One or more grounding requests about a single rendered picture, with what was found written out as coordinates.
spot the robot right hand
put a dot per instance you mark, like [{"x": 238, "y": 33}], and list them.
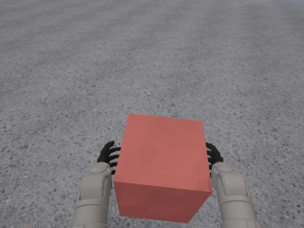
[{"x": 214, "y": 154}]

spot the right robot forearm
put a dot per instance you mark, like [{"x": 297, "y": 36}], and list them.
[{"x": 234, "y": 198}]

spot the robot left hand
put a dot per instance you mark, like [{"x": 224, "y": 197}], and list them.
[{"x": 104, "y": 155}]

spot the left robot forearm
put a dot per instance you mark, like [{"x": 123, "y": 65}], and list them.
[{"x": 92, "y": 202}]

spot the carton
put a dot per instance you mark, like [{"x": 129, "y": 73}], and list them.
[{"x": 162, "y": 171}]

